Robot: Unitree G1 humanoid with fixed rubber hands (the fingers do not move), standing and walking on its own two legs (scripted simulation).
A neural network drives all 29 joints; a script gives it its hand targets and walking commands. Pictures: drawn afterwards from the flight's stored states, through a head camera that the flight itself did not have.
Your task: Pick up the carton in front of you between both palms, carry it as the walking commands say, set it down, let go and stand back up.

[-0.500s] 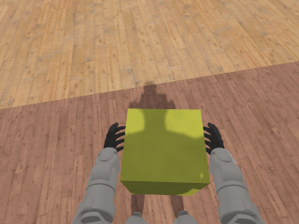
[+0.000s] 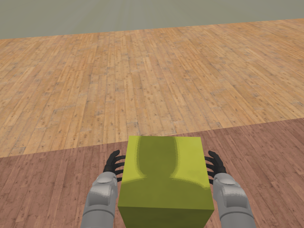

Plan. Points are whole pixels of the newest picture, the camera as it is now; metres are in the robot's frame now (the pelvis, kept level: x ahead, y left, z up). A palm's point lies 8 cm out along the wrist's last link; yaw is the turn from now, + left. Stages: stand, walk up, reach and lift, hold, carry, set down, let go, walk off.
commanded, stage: reach and lift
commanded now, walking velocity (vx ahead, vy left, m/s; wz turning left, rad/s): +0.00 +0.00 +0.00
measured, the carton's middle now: (163, 188) +0.29 +0.00 -0.05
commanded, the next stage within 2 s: hold in 0.94 s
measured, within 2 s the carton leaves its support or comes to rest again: neither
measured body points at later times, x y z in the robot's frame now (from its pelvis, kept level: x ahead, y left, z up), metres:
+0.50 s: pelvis -0.01 +0.00 +0.00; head -0.03 +0.00 +0.45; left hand +0.30 +0.15 +0.02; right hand +0.30 -0.15 +0.02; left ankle +0.00 +0.13 -0.74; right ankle +0.01 -0.13 -0.74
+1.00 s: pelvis +0.00 +0.00 +0.01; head -0.03 +0.00 +0.45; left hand +0.30 +0.15 +0.04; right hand +0.30 -0.15 +0.04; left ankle +0.00 +0.13 -0.74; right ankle +0.01 -0.13 -0.74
